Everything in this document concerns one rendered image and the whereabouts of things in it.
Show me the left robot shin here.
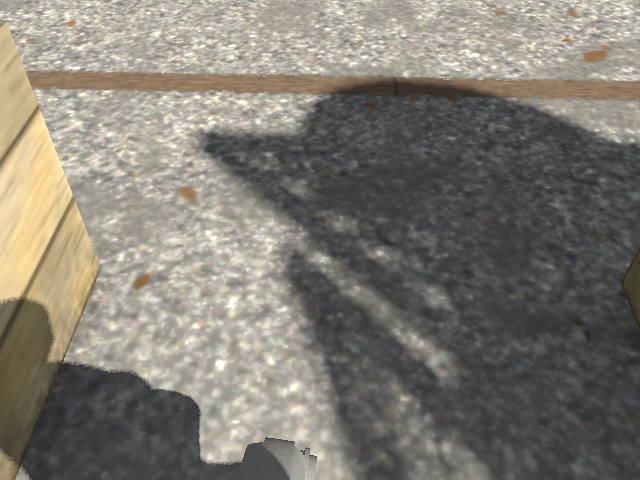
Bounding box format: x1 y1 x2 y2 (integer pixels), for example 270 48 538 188
240 443 257 470

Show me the left robot thigh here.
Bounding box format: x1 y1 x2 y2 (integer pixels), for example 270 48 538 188
237 437 317 480

